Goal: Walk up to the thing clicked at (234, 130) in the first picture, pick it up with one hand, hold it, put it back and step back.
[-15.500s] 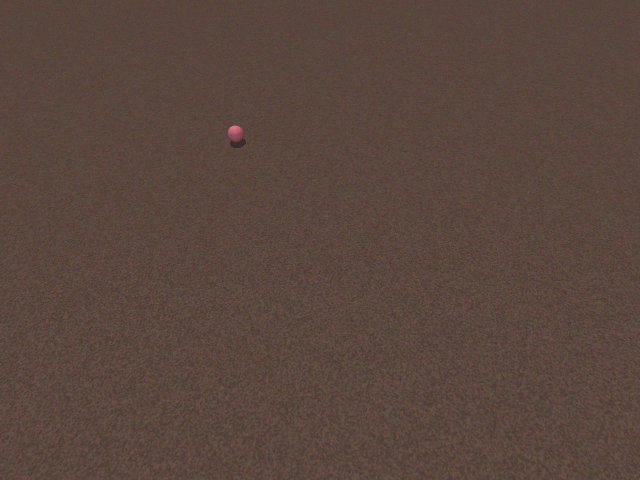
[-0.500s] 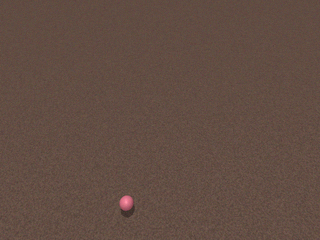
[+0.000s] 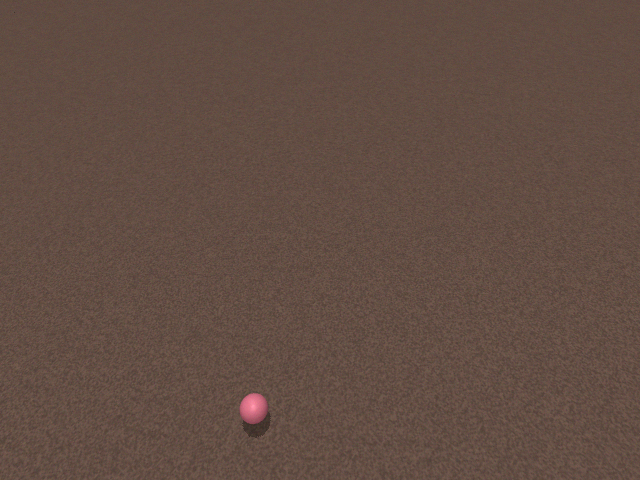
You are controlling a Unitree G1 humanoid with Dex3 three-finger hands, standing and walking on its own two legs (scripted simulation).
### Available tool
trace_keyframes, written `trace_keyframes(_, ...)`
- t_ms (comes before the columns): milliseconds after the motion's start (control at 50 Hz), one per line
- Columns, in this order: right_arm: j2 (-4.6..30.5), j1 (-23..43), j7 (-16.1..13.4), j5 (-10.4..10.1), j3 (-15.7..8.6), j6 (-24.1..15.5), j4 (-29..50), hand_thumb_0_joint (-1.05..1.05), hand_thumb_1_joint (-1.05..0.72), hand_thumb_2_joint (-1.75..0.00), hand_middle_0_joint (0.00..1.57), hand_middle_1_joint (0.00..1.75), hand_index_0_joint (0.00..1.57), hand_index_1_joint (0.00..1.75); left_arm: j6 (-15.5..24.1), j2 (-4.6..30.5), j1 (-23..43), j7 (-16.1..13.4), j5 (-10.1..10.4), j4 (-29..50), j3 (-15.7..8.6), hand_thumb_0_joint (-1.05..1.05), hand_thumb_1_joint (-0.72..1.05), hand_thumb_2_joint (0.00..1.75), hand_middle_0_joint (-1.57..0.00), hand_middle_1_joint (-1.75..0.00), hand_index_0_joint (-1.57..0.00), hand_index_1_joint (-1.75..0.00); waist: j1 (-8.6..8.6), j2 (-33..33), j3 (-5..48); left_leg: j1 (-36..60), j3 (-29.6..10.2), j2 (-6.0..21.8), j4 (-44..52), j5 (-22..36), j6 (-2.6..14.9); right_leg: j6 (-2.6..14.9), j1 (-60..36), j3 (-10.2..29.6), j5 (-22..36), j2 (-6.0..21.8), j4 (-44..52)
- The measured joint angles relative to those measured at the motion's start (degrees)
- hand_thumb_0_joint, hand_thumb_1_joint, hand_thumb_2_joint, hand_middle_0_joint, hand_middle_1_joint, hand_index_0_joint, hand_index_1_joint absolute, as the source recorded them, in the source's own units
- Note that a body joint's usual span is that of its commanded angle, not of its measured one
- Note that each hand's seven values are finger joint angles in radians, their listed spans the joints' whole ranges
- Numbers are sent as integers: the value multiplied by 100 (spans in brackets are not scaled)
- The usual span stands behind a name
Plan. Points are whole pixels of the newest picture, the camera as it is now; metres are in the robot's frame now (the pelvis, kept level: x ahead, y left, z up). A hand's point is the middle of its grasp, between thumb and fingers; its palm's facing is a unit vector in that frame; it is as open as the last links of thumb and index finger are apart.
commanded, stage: walk up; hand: left
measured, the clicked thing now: (253, 408) +0.43 +0.26 -0.74
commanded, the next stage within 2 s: stand in 0.42 s
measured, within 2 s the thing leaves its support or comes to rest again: neither
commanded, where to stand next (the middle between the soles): +0.10 +0.02 m, yaw +0 degrees
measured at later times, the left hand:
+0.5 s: hand out of the picture +0.08 +0.25 -0.15, palm faces +0.00 -0.94 -0.34, open 7.4 cm
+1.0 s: hand out of the picture +0.05 +0.25 -0.15, palm faces -0.02 -0.94 -0.34, open 7.4 cm
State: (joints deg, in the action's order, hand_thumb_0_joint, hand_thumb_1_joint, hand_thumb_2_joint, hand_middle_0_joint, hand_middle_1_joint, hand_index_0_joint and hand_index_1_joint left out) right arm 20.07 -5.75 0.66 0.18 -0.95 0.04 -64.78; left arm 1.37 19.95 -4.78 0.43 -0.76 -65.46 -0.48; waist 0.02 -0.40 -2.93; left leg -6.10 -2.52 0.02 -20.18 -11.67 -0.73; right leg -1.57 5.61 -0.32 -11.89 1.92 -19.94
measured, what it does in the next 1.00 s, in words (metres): stands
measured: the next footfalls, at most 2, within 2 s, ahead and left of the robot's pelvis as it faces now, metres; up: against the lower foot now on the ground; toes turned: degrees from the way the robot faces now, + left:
none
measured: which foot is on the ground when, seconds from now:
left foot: down 0.00-1.00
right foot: down 0.00-1.00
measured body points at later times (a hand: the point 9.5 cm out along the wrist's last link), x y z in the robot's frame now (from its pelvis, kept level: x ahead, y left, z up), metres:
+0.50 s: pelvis +0.00 +0.00 +0.00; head +0.00 +0.00 +0.45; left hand +0.08 +0.30 -0.13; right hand +0.08 -0.30 -0.13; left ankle -0.01 +0.13 -0.75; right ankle -0.01 -0.14 -0.75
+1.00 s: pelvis -0.01 -0.01 +0.00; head -0.01 -0.01 +0.45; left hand +0.06 +0.30 -0.13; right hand +0.06 -0.31 -0.13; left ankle -0.01 +0.13 -0.75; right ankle -0.01 -0.14 -0.75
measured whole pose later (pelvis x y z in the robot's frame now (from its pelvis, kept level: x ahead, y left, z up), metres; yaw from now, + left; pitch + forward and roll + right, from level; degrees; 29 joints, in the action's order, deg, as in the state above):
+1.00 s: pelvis -0.01 -0.01 +0.00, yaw +0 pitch -3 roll +0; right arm 20.4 -6.5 0.5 0.3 -0.1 -0.4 -64.9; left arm 0.7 20.3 -6.8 0.8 -0.5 -65.0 -0.2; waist 0.1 -0.2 -3.2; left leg -6.3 -2.5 0.8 -18.3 -9.5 -1.5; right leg -0.9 6.3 -0.2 -10.0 1.2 -18.9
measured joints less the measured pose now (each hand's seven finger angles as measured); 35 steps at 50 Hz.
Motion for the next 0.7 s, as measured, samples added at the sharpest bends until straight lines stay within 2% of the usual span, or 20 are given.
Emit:
trace_keyframes(420,-13,-49,-15,9,-13,7,23,0,-91,-90,20,30,20,30,-17,-11,-69,-4,-13,20,-38,0,90,90,-20,-30,-20,-30,11,3,48,45,-12,15,12,-8,-15,19,-42,-13,-18,-15,-1)
trace_keyframes(700,23,68,-40,-3,64,-44,49,0,-91,-90,20,30,20,30,-62,-1,-67,12,29,70,16,0,90,90,-20,-30,-20,-30,4,47,-88,26,14,52,185,165,-54,41,9,14,149,-48,133)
